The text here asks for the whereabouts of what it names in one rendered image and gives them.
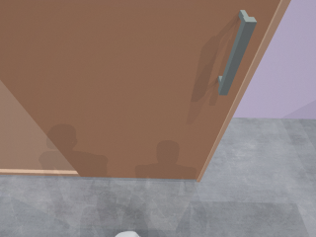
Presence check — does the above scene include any handle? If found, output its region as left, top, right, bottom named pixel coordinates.
left=217, top=10, right=257, bottom=96

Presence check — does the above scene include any wardrobe door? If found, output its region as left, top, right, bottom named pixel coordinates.
left=0, top=0, right=280, bottom=180
left=0, top=80, right=75, bottom=171

